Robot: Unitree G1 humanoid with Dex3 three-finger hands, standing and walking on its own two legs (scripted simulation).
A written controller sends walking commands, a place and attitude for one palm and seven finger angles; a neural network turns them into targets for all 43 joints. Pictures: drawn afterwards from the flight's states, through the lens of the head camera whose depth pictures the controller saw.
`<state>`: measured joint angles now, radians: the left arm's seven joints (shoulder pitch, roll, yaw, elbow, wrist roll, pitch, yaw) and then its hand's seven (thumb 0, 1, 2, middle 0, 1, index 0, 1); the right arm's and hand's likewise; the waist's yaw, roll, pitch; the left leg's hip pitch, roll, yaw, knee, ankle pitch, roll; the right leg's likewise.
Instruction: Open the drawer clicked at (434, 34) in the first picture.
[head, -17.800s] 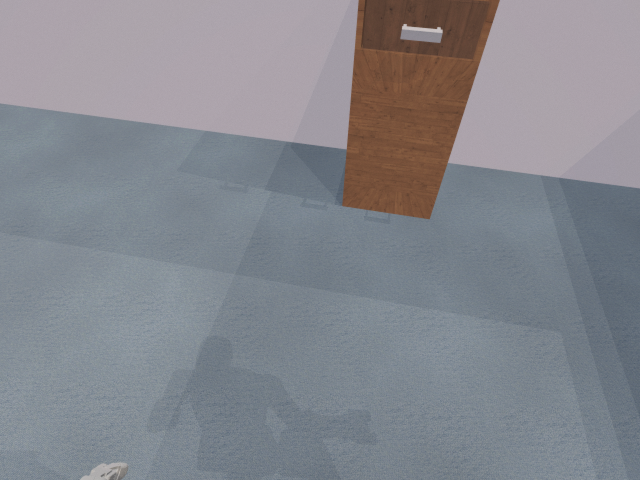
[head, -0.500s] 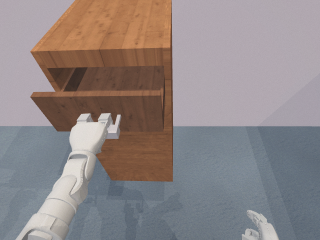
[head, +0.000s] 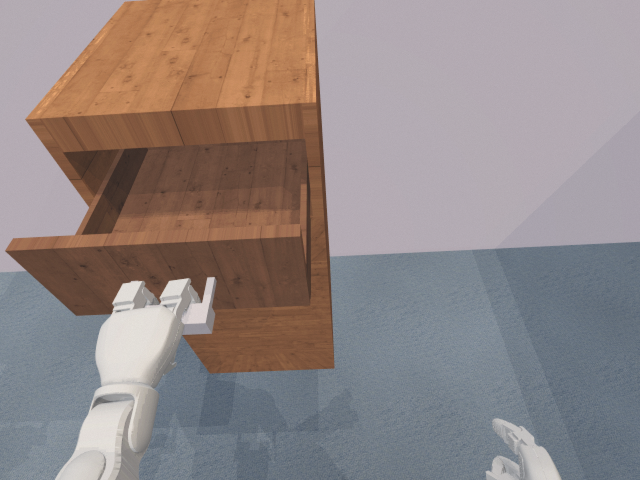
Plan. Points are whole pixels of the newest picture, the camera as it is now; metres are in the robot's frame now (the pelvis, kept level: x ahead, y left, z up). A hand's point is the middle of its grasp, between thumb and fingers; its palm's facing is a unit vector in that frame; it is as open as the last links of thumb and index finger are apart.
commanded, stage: pull the drawer open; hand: left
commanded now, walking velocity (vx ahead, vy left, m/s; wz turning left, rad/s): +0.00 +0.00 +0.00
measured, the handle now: (167, 303) +0.32 +0.22 +0.05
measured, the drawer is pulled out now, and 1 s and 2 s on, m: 0.19 0.30 0.30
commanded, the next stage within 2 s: open the thumb to release the handle in 0.70 s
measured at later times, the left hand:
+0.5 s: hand (142, 447) +0.16 +0.21 +0.03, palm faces +0.01 -0.12 -0.99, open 6.3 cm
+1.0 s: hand (136, 449) +0.16 +0.21 +0.03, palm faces +0.07 -0.09 -0.99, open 6.8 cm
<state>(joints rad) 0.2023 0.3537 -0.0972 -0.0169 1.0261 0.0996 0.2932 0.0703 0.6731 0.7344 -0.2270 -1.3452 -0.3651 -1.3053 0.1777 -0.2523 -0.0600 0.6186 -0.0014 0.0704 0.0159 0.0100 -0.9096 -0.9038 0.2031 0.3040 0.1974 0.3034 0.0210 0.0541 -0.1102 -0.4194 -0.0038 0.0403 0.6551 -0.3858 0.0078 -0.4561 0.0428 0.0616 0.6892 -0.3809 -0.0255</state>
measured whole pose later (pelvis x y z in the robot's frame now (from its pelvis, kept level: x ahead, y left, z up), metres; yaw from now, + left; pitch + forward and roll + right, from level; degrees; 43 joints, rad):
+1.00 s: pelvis -0.03 -0.02 -0.01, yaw +1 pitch +5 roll +1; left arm 0.46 0.38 -0.09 -0.17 1.02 0.04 0.37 0.03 0.53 0.75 -0.34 -1.31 -0.39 -1.31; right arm 0.12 -0.23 -0.02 0.63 -0.02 0.06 -0.02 0.01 -0.91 -0.90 0.20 0.30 0.20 0.30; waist 0.08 0.07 -0.08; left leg -0.43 0.00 0.01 0.74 -0.39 -0.01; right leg -0.47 0.05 0.03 0.78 -0.39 -0.05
